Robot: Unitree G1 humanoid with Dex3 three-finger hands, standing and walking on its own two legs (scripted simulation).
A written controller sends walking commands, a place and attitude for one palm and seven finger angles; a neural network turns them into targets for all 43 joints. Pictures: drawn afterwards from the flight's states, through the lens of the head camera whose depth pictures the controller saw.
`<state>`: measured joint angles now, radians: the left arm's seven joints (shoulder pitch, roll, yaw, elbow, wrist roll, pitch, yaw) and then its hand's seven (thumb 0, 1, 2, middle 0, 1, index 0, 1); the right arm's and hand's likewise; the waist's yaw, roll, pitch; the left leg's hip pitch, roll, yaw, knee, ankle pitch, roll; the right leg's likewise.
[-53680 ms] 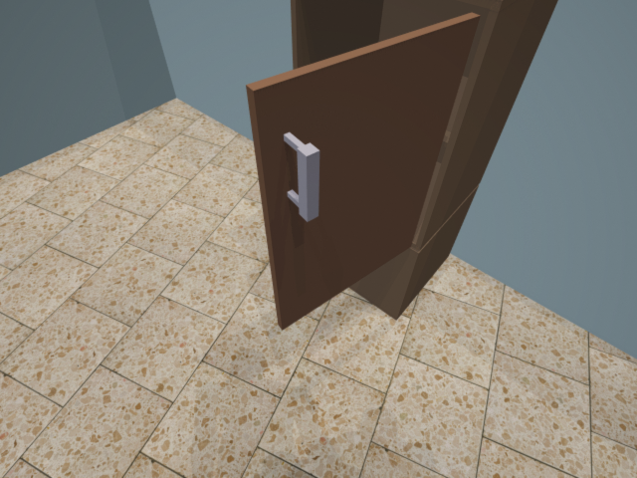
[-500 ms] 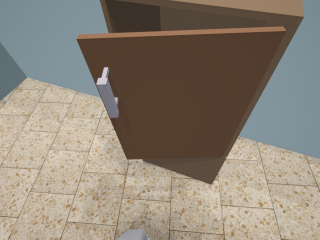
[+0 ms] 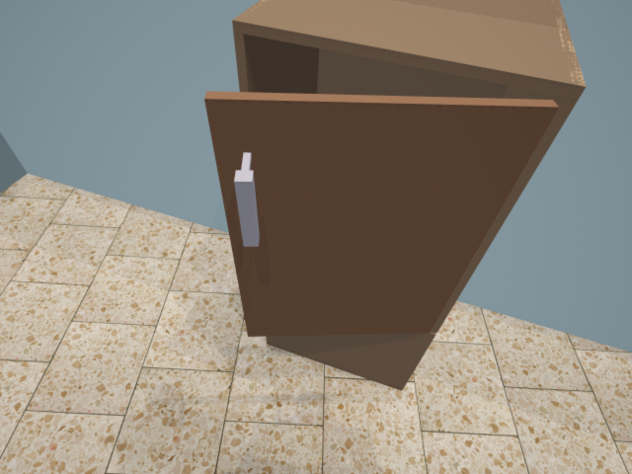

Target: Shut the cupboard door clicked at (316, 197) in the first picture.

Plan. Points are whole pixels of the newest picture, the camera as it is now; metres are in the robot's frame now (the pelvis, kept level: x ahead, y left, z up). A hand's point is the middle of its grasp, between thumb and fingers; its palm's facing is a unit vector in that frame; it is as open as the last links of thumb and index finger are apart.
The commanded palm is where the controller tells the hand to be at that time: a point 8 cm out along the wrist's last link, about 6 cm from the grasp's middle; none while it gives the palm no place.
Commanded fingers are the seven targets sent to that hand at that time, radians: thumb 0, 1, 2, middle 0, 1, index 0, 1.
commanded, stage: come to a stop and stand still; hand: left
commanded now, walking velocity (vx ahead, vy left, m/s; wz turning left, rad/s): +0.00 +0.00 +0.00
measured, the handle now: (249, 200) +0.43 +0.13 +0.11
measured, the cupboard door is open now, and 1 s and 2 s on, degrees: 21 21 21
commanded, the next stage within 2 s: look again from close up in 0.58 s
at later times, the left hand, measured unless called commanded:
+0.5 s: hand out of the picture -0.08 +0.16 -0.18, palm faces +0.03 -0.99 -0.12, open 7.4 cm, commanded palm none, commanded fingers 0.00 0.90 0.90 -0.20 -0.30 -0.20 -0.30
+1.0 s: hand out of the picture -0.03 +0.20 -0.18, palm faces +0.02 -0.97 -0.23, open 7.4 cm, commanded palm none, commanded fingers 0.00 0.90 0.90 -0.20 -0.30 -0.20 -0.30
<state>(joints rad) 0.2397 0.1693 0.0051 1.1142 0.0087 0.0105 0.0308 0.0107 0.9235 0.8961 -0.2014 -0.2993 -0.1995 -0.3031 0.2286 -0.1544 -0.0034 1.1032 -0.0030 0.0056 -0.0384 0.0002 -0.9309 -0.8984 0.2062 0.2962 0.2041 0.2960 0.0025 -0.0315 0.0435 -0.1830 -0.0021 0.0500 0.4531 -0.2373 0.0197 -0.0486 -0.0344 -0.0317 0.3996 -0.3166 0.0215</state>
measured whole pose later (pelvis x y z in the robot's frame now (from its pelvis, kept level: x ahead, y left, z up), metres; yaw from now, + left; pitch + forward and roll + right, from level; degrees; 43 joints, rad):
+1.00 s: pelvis -0.04 +0.02 -0.01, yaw +1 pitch -1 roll +0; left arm 0.32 0.17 -0.01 1.06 0.02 -0.02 0.04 0.01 0.91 0.90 -0.20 -0.30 -0.20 -0.30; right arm 0.29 -0.19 0.00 1.03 -0.01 -0.01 -0.01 0.01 -0.93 -0.90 0.20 0.30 0.20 0.30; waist 0.00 0.03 0.00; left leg -0.30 -0.02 0.05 0.54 -0.22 0.05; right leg -0.18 -0.06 -0.03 0.54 -0.33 0.03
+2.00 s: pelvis +0.01 -0.08 -0.02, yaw +5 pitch +1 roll +0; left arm 0.32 0.16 0.05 0.99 0.04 0.02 0.00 0.01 0.91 0.90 -0.20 -0.30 -0.20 -0.30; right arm 0.23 -0.16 -0.05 1.06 -0.02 0.03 -0.05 0.00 -0.91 -0.90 0.21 0.30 0.20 0.30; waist 0.01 0.01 0.05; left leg -0.41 0.10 -0.02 0.80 -0.45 -0.02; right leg -0.29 0.01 -0.12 0.65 -0.36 -0.05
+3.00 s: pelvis +0.01 -0.07 +0.00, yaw +3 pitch +0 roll +0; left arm 0.29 0.15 -0.02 1.06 0.00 -0.02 0.04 0.01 0.92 0.90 -0.20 -0.30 -0.20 -0.30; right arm 0.36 -0.11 0.04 1.09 -0.01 -0.02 -0.02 0.00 -0.91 -0.90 0.20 0.30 0.20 0.30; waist -0.01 0.03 0.02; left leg -0.21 -0.06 0.07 0.48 -0.27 0.09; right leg -0.17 0.02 -0.09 0.49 -0.31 -0.05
